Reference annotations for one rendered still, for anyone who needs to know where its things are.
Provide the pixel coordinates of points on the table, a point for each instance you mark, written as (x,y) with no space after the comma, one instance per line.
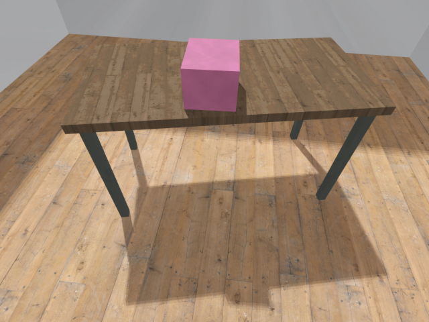
(127,87)

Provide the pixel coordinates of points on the carton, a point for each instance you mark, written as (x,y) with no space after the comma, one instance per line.
(210,74)

